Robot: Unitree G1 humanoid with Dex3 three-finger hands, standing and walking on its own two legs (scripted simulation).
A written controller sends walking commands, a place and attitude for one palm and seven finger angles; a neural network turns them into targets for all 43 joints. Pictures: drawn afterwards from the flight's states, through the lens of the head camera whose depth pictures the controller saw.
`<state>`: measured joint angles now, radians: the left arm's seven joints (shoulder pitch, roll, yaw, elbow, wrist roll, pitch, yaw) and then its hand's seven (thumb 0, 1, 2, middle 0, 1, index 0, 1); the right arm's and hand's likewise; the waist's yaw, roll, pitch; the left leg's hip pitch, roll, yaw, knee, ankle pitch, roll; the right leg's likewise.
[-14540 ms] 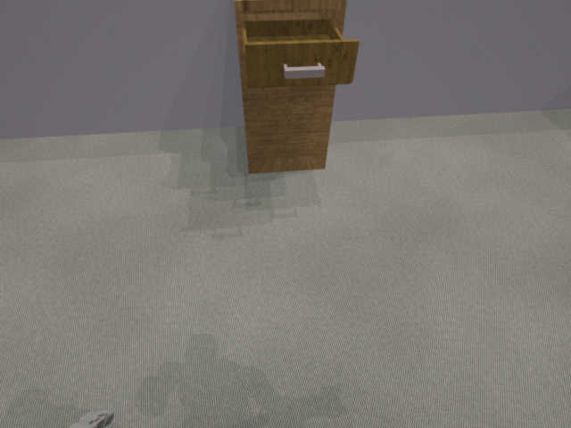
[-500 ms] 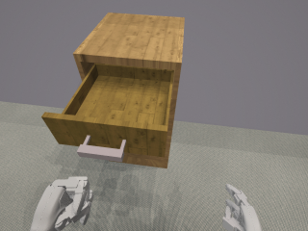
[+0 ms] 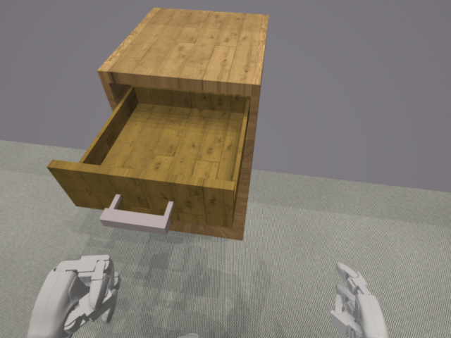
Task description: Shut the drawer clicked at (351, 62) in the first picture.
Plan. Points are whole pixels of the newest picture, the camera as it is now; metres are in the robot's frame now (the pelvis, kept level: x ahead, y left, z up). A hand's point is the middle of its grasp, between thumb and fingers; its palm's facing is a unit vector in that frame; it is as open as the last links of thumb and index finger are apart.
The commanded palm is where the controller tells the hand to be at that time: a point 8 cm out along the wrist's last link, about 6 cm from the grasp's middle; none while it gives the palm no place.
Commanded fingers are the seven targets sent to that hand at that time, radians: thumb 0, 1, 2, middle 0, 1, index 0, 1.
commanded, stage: bring the fist close to the handle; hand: left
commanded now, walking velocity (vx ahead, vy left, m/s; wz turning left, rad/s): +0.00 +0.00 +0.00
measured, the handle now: (139, 211) +0.35 +0.20 +0.00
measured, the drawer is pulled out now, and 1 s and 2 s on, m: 0.29 0.29 0.25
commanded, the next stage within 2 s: push the drawer shut in 1.20 s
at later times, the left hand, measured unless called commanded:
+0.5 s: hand (133, 276) +0.22 +0.17 +0.03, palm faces -0.09 -1.00 -0.05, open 3.3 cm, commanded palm +0.20 +0.23 +0.03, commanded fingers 0.00 0.90 0.90 -1.40 -1.60 -1.40 -1.60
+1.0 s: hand (142, 266) +0.24 +0.17 -0.01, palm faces -0.11 -0.99 -0.04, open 3.3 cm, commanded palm +0.22 +0.22 +0.00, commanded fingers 0.00 0.90 0.90 -1.40 -1.60 -1.40 -1.60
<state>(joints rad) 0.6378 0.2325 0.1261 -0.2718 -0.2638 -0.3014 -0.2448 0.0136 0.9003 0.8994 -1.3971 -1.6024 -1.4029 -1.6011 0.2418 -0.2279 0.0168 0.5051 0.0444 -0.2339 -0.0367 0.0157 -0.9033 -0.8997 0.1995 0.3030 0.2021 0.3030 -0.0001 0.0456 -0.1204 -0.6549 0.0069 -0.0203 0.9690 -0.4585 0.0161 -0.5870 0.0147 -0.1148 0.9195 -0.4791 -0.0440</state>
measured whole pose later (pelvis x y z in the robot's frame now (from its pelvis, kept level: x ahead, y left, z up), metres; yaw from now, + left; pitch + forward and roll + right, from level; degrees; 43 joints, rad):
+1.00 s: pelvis -0.01 +0.01 -0.04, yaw -2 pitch +18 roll -3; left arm 0.28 0.24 0.11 0.04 -0.23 -0.38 -0.23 0.01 0.90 0.90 -1.40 -1.60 -1.40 -1.60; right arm 0.23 -0.24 0.02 0.50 0.02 -0.12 -0.03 0.01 -0.90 -0.90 0.20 0.30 0.20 0.30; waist -0.04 0.03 -0.16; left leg -0.98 0.01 0.00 1.21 -0.53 0.03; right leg -0.92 0.01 -0.10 1.16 -0.55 -0.04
